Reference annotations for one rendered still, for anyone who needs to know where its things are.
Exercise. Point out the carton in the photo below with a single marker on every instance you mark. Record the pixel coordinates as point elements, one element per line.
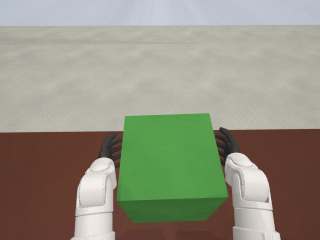
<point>170,168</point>

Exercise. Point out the robot left forearm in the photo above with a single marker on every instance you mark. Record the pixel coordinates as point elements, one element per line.
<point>95,202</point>

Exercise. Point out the robot right hand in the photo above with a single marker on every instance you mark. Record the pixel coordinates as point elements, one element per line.
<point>230,145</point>

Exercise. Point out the robot right forearm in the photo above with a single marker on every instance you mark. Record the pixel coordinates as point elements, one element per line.
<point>251,199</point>

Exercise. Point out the robot left hand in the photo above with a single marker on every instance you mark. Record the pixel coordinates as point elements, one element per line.
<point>107,150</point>

